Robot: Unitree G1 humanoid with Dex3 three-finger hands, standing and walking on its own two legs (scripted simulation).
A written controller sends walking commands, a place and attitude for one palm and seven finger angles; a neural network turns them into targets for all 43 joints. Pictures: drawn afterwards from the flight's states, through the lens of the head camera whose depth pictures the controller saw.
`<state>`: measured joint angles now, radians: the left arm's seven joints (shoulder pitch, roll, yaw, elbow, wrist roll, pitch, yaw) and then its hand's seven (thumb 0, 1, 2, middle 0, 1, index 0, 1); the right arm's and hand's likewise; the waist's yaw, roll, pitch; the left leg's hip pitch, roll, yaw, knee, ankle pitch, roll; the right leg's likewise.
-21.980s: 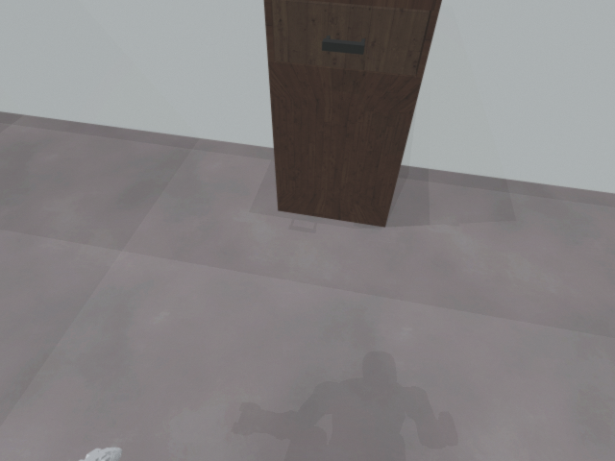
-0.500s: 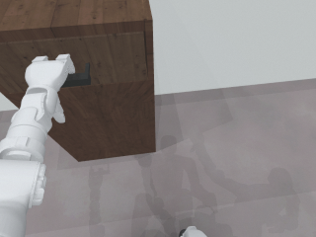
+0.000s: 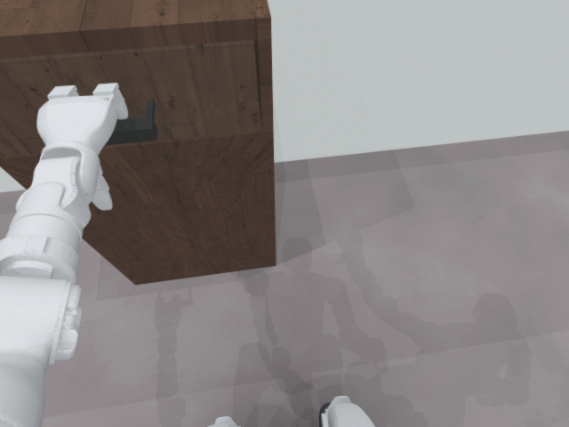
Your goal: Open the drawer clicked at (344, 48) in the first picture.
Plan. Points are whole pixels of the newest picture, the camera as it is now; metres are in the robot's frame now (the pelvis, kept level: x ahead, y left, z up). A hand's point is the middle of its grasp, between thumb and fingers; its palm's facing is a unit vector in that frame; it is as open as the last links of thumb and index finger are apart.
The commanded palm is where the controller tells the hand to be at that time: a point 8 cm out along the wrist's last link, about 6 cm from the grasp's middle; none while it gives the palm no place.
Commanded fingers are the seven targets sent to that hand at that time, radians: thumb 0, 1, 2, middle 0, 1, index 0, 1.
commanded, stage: lower the fingers behind the handle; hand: left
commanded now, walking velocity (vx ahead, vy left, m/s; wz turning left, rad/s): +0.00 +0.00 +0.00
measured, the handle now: (114, 121) +0.56 +0.24 +0.06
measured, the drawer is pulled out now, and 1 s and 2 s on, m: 0.00 0.00 0.00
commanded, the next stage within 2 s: lift the fingers back up to retry in 0.40 s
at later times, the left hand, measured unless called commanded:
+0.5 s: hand (97, 146) +0.50 +0.25 +0.07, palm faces -0.04 +0.04 -1.00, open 13.8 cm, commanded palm +0.48 +0.26 +0.09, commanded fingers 0.00 -0.50 0.30 -0.30 -1.20 -0.30 -1.20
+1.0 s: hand (84, 127) +0.51 +0.25 +0.10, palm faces +0.01 +0.01 -1.00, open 13.8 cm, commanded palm +0.48 +0.25 +0.16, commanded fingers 0.00 -0.50 0.30 -0.30 -1.20 -0.30 -1.20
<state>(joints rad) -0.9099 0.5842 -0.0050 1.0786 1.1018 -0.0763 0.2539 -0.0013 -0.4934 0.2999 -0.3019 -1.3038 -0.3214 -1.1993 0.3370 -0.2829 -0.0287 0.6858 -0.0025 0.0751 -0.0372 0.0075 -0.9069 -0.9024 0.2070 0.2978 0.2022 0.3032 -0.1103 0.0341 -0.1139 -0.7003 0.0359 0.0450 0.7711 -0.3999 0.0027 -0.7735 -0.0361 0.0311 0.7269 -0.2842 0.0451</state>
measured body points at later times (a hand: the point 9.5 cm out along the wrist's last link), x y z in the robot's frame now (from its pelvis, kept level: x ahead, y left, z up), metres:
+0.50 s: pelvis -0.01 +0.00 -0.01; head +0.11 -0.01 +0.42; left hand +0.50 +0.24 +0.12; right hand -0.01 -0.28 -0.14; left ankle -0.03 +0.12 -0.71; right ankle +0.03 -0.15 -0.71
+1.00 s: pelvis +0.01 +0.00 +0.01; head +0.11 -0.01 +0.45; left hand +0.50 +0.25 +0.16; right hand +0.04 -0.27 -0.12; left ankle -0.03 +0.12 -0.71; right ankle +0.03 -0.15 -0.71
